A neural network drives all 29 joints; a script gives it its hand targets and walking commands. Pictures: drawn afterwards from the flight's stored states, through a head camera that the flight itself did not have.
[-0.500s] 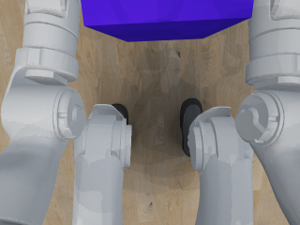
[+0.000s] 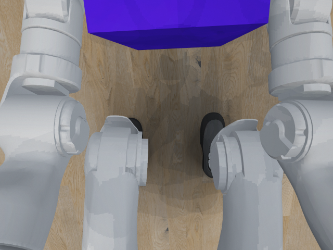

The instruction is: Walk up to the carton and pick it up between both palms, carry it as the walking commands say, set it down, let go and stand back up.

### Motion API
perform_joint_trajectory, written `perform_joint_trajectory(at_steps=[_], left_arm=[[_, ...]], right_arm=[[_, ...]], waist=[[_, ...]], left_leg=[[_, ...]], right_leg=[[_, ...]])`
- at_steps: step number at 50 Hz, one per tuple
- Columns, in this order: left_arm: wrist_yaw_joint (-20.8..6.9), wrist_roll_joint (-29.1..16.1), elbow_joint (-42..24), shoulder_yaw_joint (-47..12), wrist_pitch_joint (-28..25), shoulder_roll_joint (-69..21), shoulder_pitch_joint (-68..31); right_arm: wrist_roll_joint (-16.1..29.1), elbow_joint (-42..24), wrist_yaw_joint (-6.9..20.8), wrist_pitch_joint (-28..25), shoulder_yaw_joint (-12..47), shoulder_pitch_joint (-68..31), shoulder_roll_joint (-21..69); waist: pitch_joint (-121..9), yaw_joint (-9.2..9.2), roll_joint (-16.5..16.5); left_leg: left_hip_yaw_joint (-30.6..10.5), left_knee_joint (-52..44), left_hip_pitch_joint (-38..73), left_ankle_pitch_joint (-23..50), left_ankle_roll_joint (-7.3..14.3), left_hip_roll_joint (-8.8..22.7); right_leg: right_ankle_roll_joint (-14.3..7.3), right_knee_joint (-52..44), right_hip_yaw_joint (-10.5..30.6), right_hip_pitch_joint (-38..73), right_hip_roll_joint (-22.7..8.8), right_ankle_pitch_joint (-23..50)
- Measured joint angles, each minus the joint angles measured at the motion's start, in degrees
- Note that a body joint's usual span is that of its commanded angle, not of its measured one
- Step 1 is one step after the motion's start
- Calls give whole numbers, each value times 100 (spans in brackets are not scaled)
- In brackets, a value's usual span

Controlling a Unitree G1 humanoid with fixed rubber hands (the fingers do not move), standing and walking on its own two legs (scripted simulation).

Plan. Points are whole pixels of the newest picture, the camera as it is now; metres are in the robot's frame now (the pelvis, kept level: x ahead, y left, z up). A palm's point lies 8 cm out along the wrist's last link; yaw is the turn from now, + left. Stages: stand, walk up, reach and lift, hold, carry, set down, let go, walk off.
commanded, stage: set down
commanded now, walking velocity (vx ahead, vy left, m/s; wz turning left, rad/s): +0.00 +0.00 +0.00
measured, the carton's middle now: out of the picture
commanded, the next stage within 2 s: none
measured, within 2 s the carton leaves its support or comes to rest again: rests again in 0.50 s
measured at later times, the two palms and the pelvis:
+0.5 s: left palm out of the picture +0.57 +0.16 -0.16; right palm out of the picture +0.57 -0.14 -0.15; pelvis +0.01 +0.00 -0.01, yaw +0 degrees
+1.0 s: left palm out of the picture +0.57 +0.16 -0.17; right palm out of the picture +0.56 -0.14 -0.16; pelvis +0.03 +0.00 -0.01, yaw -1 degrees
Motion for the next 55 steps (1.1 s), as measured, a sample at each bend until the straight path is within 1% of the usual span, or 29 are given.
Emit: perform_joint_trajectory(at_steps=[5, 17, 24, 32, 41, 51, 53, 55], left_arm=[[-57, 67, 142, 13, -73, -43, -38], [-171, 108, 309, 5, -198, -56, -10], [-192, 142, 452, -12, -259, -88, 104], [-214, 304, 643, 134, -396, -221, 427], [-237, 428, 505, 345, -606, -435, 788], [-166, 346, 596, 289, -886, -484, 842], [-167, 299, 626, 226, -979, -464, 830], [-143, 152, 597, 90, -1100, -404, 828]], right_arm=[[-32, 130, 139, -91, -62, 50, -65], [58, 279, 229, -201, -19, 146, -130], [81, 370, 211, -300, 2, 375, -66], [40, 399, 163, -415, -15, 854, 128], [-13, 391, 137, -598, -33, 1163, 191], [37, 522, 158, -806, 56, 1175, 92], [76, 571, 161, -881, 155, 1156, 28], [184, 588, 131, -946, 326, 1107, -54]], waist=[[-6, 16, 21], [-69, 13, 42], [-384, 10, 17], [-1121, 7, 46], [-1522, 41, 41], [-1443, 63, 60], [-1388, 69, 89], [-1273, 57, 125]], left_leg=[[23, 39, -10, -8, 30, 2], [44, 129, -39, -46, 45, -7], [21, 176, -164, -124, 10, -7], [-25, 220, -482, -267, -13, -7], [-21, 223, -662, -360, 23, 19], [22, 253, -638, -345, 66, 25], [23, 249, -617, -335, 64, 16], [27, 212, -572, -311, 61, 3]], right_leg=[[33, 28, 22, 6, 7, -15], [52, 125, 41, -19, 5, -63], [13, 188, 16, -173, 1, -127], [-25, 231, -33, -502, -16, -260], [5, 206, -32, -672, -3, -341], [79, 216, 13, -619, 9, -336], [85, 213, 15, -590, 0, -335], [87, 184, 20, -536, -16, -327]])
